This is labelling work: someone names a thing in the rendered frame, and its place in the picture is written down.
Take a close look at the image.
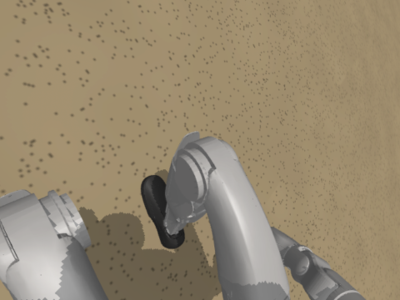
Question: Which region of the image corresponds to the right robot hand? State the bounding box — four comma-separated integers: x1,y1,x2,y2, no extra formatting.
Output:
271,227,300,267

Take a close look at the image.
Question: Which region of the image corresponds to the right robot arm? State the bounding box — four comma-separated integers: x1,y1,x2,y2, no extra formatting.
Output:
284,245,366,300

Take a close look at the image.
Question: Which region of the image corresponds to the right robot foot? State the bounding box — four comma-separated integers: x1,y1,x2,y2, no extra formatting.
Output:
141,175,185,249

